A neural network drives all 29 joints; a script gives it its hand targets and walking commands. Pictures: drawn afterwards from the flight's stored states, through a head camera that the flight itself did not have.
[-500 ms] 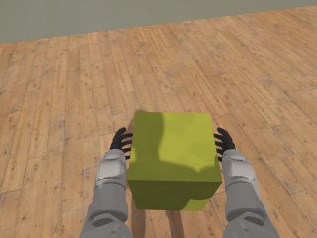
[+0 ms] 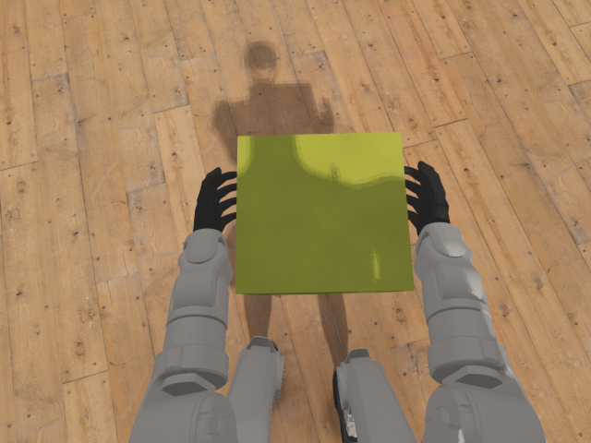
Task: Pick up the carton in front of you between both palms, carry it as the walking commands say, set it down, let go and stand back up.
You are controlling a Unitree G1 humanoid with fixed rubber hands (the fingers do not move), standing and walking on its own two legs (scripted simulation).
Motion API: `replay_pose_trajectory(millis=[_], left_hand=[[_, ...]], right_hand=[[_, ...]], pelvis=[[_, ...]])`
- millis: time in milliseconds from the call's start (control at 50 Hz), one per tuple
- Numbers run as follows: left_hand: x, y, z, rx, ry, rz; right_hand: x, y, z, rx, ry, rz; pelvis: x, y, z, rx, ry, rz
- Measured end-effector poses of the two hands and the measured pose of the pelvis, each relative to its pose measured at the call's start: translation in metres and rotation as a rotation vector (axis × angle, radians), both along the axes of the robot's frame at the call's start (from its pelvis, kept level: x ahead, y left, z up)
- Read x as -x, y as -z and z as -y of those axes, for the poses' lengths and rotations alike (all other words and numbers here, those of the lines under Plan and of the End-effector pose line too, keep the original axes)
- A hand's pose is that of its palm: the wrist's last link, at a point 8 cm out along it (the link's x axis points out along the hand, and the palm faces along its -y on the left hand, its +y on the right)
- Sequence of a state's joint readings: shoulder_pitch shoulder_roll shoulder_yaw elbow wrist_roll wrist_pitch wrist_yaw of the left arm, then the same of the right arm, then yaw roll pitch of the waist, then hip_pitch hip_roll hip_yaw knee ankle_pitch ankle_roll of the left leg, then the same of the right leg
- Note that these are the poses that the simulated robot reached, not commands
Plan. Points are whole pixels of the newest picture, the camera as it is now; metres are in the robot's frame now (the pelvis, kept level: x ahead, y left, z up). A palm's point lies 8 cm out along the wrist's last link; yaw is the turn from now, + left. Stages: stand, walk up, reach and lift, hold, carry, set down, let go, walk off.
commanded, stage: set down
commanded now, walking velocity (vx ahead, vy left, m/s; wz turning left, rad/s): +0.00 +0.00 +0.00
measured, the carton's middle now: (317, 228) +0.43 +0.00 -0.15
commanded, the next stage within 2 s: none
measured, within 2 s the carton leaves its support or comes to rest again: neither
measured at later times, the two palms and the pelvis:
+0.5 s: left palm (228, 233) +0.44 +0.16 -0.24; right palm (392, 228) +0.45 -0.14 -0.23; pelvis -0.03 +0.00 -0.13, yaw -2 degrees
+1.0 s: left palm (237, 237) +0.47 +0.17 -0.39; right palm (370, 232) +0.49 -0.13 -0.38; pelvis -0.05 +0.00 -0.23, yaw -4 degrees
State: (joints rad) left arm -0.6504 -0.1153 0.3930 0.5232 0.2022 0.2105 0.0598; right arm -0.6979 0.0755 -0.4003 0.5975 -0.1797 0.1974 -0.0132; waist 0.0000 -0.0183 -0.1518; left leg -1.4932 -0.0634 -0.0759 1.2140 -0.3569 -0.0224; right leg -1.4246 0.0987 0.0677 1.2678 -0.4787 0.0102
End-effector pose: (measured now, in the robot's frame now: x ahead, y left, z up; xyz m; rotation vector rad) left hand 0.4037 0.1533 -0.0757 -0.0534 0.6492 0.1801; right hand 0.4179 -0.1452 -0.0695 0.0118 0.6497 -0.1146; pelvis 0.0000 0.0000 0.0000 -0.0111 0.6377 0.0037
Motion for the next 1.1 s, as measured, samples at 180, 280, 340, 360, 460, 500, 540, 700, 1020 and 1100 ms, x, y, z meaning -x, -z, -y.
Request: replay_pose_trajectory(millis=[180, 280, 340, 360, 460, 500, 540, 700, 1020, 1100], left_hand=[[-0.013, 0.049, -0.003, -0.013, 0.010, -0.035], [-0.020, 0.083, -0.005, -0.017, 0.015, -0.035], [-0.024, 0.105, -0.006, -0.017, 0.016, -0.034], [-0.025, 0.112, -0.007, -0.016, 0.015, -0.033], [-0.031, 0.147, -0.008, -0.013, 0.008, -0.033], [-0.033, 0.160, -0.009, -0.013, 0.007, -0.034], [-0.036, 0.172, -0.009, -0.013, 0.006, -0.035], [-0.046, 0.220, -0.013, -0.017, 0.004, -0.049], [-0.063, 0.315, -0.019, -0.046, 0.017, -0.090], [-0.068, 0.322, -0.017, -0.047, 0.013, -0.091]], right_hand=[[-0.013, 0.049, -0.003, 0.011, -0.010, -0.035], [-0.019, 0.084, -0.005, 0.020, -0.012, -0.035], [-0.023, 0.106, -0.006, 0.022, -0.014, -0.033], [-0.025, 0.113, -0.006, 0.022, -0.015, -0.033], [-0.031, 0.147, -0.008, 0.023, -0.014, -0.032], [-0.034, 0.160, -0.008, 0.022, -0.015, -0.033], [-0.037, 0.172, -0.009, 0.022, -0.017, -0.034], [-0.050, 0.218, -0.012, 0.029, -0.028, -0.048], [-0.068, 0.318, -0.018, 0.031, -0.046, -0.087], [-0.069, 0.331, -0.016, 0.025, -0.049, -0.088]], pelvis=[[0.003, 0.040, 0.002, 0.004, 0.002, -0.090], [0.009, 0.066, 0.001, 0.007, 0.005, -0.127], [0.014, 0.083, 0.000, 0.009, 0.008, -0.142], [0.015, 0.089, -0.001, 0.009, 0.009, -0.146], [0.022, 0.115, -0.003, 0.013, 0.013, -0.158], [0.025, 0.126, -0.004, 0.014, 0.015, -0.161], [0.028, 0.136, -0.004, 0.015, 0.017, -0.162], [0.038, 0.172, -0.005, 0.017, 0.024, -0.166], [0.045, 0.234, -0.005, 0.008, 0.056, -0.116], [0.042, 0.243, -0.005, -0.006, 0.060, -0.100]])
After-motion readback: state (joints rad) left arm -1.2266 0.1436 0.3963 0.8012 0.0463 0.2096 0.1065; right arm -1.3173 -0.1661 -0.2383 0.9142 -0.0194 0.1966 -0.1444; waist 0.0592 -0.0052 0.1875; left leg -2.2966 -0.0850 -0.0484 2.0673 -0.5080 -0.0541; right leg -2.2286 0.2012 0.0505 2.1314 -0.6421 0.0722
